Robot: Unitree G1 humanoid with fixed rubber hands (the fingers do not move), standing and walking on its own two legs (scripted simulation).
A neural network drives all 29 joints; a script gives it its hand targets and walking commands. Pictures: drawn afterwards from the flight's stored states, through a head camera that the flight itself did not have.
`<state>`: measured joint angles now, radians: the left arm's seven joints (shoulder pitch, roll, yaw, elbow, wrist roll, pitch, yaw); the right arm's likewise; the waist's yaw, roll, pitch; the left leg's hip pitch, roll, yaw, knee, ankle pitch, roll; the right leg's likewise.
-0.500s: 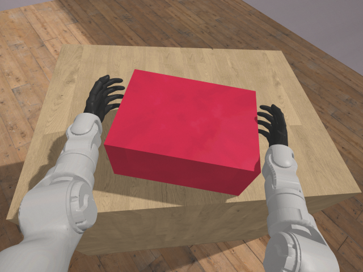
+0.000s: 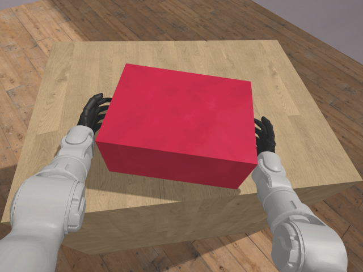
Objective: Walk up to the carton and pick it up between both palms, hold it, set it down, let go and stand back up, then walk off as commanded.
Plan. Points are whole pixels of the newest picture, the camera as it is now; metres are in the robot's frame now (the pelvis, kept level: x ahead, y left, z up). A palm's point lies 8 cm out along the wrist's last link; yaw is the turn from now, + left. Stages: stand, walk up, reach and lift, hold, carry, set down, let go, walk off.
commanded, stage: set down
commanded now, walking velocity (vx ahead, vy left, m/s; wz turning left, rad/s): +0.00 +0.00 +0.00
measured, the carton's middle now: (180, 125) +0.46 -0.02 +0.01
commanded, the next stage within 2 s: none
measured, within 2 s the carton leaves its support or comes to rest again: neither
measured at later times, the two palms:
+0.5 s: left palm (58, 135) +0.42 +0.25 +0.04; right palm (271, 155) +0.35 -0.21 +0.04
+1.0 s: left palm (53, 137) +0.41 +0.25 +0.05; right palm (273, 161) +0.34 -0.21 +0.04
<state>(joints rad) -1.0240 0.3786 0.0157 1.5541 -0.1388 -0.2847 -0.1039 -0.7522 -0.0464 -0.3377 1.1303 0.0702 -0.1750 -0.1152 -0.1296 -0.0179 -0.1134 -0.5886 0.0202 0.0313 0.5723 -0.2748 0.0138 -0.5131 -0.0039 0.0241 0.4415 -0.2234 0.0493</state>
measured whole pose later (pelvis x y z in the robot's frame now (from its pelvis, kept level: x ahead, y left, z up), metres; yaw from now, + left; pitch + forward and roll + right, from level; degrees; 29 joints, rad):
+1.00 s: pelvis -0.06 +0.02 -0.03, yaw -1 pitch +20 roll -4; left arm -1.07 0.49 -0.31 1.49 -0.40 -0.26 -0.12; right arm -0.87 -0.20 -0.09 1.26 0.38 -0.19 -0.12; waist -0.13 0.00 -0.20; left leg -0.85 0.01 0.03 0.77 -0.28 0.01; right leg -0.76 -0.01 0.02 0.62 -0.21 0.06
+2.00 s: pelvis -0.06 -0.01 +0.00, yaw +1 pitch +1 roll -1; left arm -0.37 0.60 -0.01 0.56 -0.41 0.09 -0.19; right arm -0.15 -0.20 -0.02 0.26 0.39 0.11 -0.30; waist -0.04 -0.04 0.07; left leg -0.34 0.01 0.03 0.54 -0.21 0.03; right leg -0.30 -0.02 0.02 0.49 -0.20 0.04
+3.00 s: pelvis -0.05 -0.01 +0.01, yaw +1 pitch -4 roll -1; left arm 0.17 0.62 0.06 -0.01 -0.41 0.20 -0.19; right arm 0.39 -0.20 -0.02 -0.31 0.31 0.35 -0.31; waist 0.04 -0.03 0.11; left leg -0.21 0.00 0.03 0.47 -0.20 0.03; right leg -0.18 -0.02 0.02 0.43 -0.20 0.03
